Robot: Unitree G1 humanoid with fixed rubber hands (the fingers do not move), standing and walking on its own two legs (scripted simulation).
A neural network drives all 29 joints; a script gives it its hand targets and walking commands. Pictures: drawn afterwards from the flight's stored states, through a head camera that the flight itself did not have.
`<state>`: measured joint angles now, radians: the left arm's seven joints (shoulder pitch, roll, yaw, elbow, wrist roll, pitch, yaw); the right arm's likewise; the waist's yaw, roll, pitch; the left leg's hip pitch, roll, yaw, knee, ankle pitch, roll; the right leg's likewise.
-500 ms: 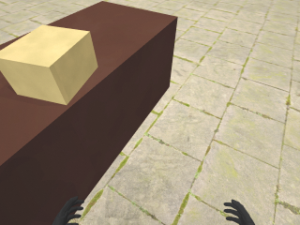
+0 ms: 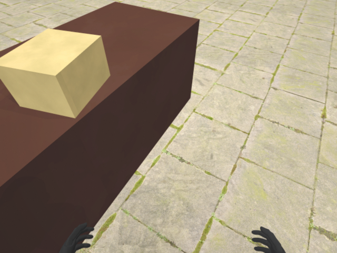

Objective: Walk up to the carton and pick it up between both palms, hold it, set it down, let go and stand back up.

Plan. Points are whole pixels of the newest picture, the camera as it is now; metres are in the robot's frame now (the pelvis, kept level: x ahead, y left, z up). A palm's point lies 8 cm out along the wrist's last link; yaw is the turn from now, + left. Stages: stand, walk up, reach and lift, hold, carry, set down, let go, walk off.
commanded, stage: stand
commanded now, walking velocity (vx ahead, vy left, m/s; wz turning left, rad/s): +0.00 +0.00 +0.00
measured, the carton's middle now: (60, 70) +0.73 +0.45 +0.04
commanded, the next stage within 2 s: none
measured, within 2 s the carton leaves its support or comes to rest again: neither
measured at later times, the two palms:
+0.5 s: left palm out of the picture +0.13 +0.26 -0.09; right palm out of the picture +0.13 -0.25 -0.09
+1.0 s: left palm out of the picture +0.12 +0.26 -0.09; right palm out of the picture +0.12 -0.25 -0.09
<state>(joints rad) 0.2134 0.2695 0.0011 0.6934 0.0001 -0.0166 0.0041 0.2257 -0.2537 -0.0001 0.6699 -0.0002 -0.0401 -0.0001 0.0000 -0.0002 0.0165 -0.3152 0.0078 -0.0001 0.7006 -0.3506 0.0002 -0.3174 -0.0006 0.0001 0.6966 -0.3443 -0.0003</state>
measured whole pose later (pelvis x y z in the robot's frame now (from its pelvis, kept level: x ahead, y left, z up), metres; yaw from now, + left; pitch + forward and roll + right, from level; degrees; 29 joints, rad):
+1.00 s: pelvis +0.00 +0.00 +0.01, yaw +0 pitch -1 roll +0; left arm 0.19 0.27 0.00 0.74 0.00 -0.02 0.00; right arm 0.22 -0.25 0.00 0.71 0.00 -0.04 0.00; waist 0.00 0.00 0.02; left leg -0.32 0.01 0.00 0.65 -0.31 0.00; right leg -0.32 0.00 0.00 0.64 -0.31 0.00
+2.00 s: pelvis -0.01 +0.00 +0.01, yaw +0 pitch -1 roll +0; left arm 0.18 0.27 0.00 0.79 0.00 -0.02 0.00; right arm 0.21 -0.25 0.00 0.75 0.00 -0.04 0.00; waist 0.00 0.00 0.02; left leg -0.32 0.01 0.00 0.61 -0.28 0.00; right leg -0.32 0.00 0.00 0.60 -0.27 0.00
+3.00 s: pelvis -0.01 +0.00 +0.01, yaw +0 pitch +0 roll +0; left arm 0.18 0.27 0.00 0.81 0.00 -0.02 0.00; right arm 0.20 -0.25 0.00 0.78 0.00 -0.04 0.00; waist 0.00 0.00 0.02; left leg -0.32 0.01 0.00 0.59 -0.27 0.00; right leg -0.31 0.00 0.00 0.58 -0.26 0.00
